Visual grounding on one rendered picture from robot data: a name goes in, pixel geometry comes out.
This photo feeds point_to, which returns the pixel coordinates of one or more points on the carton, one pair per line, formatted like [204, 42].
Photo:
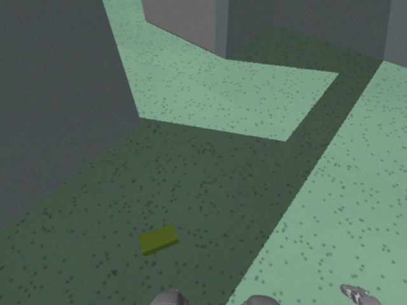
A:
[158, 239]

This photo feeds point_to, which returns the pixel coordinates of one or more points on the right robot hand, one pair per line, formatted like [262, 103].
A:
[358, 295]

